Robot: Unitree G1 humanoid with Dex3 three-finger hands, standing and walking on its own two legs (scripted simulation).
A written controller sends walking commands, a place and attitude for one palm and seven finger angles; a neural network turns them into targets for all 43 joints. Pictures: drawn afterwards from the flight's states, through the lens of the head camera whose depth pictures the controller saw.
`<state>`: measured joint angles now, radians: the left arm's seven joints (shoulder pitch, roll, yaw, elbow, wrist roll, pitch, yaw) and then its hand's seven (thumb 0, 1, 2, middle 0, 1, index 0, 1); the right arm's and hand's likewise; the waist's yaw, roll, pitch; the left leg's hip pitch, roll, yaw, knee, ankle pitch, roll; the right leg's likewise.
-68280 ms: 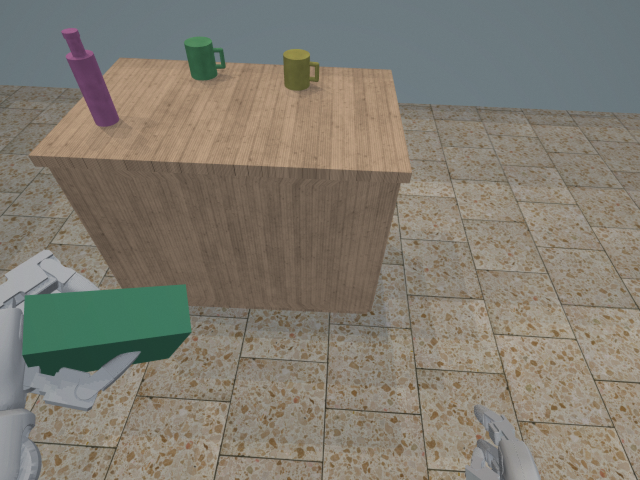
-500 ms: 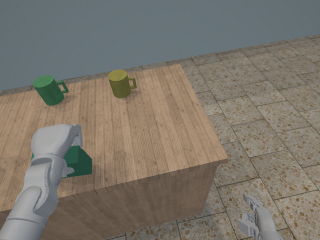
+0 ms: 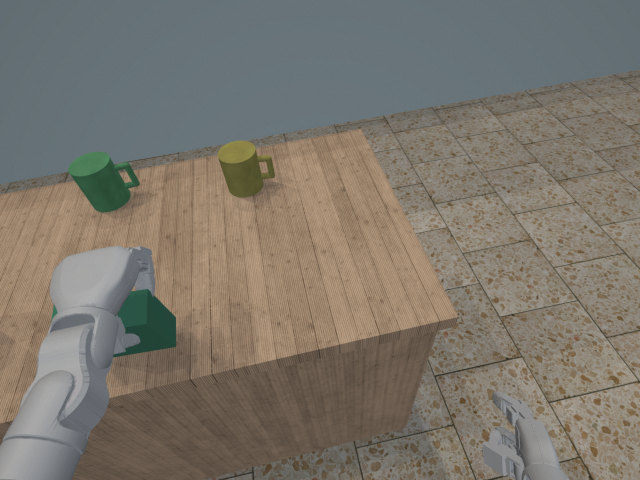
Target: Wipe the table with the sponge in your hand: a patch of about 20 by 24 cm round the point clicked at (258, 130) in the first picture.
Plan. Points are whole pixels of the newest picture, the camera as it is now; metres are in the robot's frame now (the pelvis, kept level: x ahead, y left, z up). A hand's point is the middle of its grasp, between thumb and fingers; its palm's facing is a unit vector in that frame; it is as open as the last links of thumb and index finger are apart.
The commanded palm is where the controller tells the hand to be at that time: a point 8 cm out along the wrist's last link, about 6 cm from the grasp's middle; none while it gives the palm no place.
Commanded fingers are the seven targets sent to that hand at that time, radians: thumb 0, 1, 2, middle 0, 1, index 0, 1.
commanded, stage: move the sponge above the wiping area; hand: left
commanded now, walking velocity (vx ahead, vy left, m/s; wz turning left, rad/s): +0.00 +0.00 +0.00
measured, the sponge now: (126, 330) +0.28 +0.32 +0.01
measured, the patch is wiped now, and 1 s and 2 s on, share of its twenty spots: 0.90 0.90 0.90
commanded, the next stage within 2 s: lower the sponge onto the table in 0.02 s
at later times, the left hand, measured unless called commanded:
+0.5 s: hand (127, 305) +0.28 +0.29 +0.08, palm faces -0.03 -0.04 -1.00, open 8.5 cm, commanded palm +0.26 +0.28 +0.14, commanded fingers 0.00 0.10 1.30 -1.20 -1.60 -1.20 -1.60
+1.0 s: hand (132, 313) +0.28 +0.29 +0.06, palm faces -0.04 -0.02 -1.00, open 8.5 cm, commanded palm +0.25 +0.28 +0.11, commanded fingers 0.00 0.10 1.30 -1.20 -1.60 -1.20 -1.60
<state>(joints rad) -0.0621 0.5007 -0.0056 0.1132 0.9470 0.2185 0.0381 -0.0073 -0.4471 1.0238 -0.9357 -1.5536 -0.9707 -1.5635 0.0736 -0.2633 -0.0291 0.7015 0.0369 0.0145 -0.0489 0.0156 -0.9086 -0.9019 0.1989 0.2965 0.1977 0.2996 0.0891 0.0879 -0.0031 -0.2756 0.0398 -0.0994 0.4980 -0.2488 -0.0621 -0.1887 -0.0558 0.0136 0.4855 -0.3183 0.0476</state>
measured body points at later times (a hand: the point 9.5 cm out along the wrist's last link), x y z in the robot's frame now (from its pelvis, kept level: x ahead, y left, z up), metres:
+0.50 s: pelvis +0.00 +0.00 +0.00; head +0.01 -0.04 +0.45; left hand +0.28 +0.29 +0.13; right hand +0.21 -0.23 -0.10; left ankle +0.01 +0.17 -0.74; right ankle -0.04 -0.16 -0.74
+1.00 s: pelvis -0.01 +0.00 +0.00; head +0.01 -0.03 +0.45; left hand +0.27 +0.29 +0.11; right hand +0.20 -0.23 -0.11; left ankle +0.01 +0.17 -0.74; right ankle -0.04 -0.16 -0.74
